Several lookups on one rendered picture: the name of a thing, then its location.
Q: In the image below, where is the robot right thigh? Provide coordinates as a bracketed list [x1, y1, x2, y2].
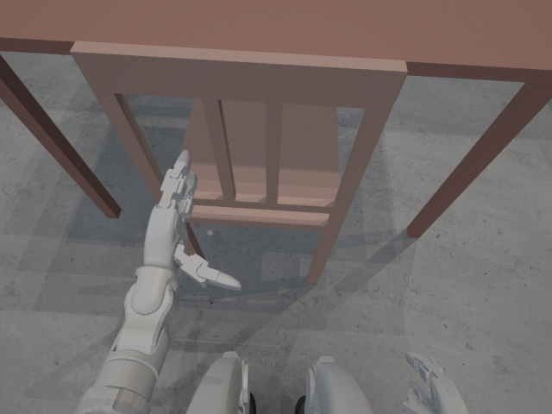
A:
[306, 362, 376, 414]

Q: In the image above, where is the robot left hand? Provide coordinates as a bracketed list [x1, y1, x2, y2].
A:
[143, 149, 242, 291]

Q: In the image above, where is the chair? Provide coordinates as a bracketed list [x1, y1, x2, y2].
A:
[70, 41, 408, 285]

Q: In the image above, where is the robot thigh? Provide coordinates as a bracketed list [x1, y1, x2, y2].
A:
[185, 358, 251, 414]
[306, 362, 376, 414]

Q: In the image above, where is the left robot forearm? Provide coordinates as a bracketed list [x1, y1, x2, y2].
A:
[73, 265, 179, 414]

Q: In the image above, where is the table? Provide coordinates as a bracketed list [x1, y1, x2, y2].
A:
[0, 0, 552, 238]

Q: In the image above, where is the robot right hand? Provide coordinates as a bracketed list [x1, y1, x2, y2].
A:
[403, 350, 471, 414]

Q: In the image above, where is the robot left thigh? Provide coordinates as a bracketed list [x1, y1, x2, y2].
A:
[185, 358, 251, 414]

